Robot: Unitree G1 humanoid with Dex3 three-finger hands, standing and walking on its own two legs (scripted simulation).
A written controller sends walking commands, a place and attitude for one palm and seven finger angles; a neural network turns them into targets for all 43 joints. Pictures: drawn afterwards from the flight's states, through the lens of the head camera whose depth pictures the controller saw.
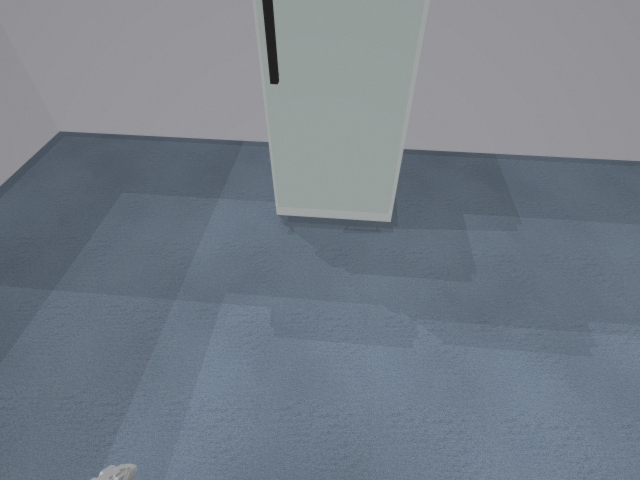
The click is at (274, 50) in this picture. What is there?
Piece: fridge door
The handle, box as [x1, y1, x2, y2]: [262, 0, 278, 83]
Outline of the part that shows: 262,0 270,83 277,83 278,72 272,0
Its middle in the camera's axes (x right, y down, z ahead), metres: -0.15 -0.66 +1.16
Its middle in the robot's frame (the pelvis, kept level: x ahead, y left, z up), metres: +1.31 +0.21 +0.11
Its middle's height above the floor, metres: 0.88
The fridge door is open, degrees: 0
